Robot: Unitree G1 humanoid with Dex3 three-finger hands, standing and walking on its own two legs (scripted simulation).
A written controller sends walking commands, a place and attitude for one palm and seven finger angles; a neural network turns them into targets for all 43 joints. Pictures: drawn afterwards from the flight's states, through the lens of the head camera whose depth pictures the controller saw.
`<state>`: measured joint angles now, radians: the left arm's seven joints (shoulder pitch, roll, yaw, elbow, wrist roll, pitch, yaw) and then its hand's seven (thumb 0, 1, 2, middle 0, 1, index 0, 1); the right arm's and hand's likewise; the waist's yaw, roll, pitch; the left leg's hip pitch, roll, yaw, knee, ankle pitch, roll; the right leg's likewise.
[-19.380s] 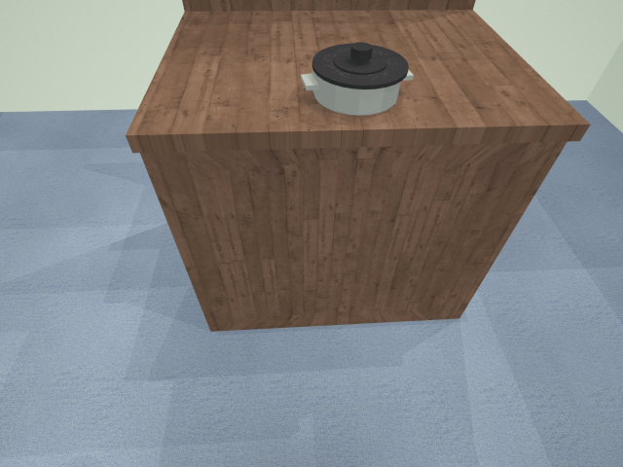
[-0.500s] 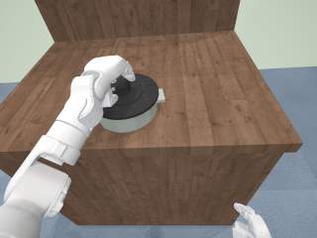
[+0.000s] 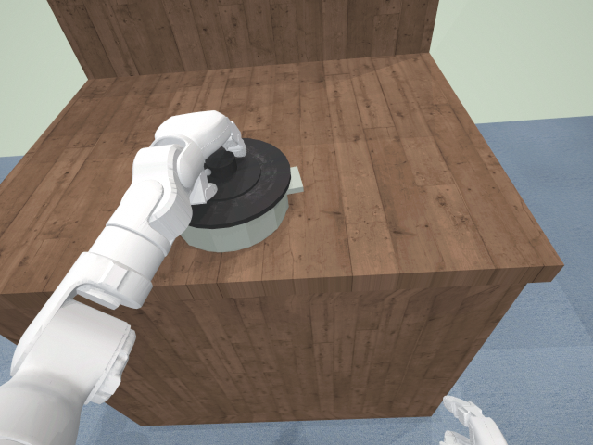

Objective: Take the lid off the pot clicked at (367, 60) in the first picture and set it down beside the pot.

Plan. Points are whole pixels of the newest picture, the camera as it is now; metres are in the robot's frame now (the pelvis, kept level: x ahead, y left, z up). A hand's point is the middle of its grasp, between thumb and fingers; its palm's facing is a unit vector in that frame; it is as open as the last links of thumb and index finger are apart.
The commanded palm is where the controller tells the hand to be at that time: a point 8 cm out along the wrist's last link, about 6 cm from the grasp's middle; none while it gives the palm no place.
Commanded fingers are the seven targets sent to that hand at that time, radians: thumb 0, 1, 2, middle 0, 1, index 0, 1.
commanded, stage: close the fingers and squeeze the knob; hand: left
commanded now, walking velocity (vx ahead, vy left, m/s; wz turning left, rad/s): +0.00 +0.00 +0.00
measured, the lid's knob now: (221, 164) +0.47 +0.11 +0.16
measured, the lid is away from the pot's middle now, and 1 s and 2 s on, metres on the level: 0.00 0.00 0.00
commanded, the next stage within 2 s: lift the lid straight up in 1.18 s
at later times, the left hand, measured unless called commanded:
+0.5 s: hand (205, 169) +0.44 +0.13 +0.17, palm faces -0.18 -0.10 -0.98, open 8.3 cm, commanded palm +0.41 +0.13 +0.23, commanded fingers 0.00 0.13 1.16 -0.79 -0.71 -0.79 -0.71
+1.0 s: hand (207, 172) +0.43 +0.12 +0.17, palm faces -0.17 -0.09 -0.98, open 7.8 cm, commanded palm +0.40 +0.13 +0.23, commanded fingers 0.00 0.36 1.25 -0.93 -0.72 -0.89 -0.70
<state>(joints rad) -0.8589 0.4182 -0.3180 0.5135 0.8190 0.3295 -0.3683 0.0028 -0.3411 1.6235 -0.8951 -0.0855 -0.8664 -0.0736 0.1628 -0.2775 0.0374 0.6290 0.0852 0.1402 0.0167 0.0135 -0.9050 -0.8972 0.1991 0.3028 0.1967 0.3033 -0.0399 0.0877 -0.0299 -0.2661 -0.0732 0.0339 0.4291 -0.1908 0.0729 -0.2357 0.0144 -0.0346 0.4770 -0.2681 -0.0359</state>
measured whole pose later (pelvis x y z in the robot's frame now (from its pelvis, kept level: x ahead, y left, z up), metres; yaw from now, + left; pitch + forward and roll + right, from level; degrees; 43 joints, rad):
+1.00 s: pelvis +0.01 +0.01 +0.00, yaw +0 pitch +2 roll +0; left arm -0.84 0.40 -0.35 0.44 0.82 0.35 -0.35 0.03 0.13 1.17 -0.79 -0.65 -0.74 -0.62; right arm 0.12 -0.27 0.04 0.62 0.08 0.16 0.04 0.01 -0.91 -0.90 0.20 0.30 0.20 0.30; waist -0.02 0.09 -0.04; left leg -0.26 -0.09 0.03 0.43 -0.20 0.08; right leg -0.23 0.00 -0.04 0.47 -0.27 -0.03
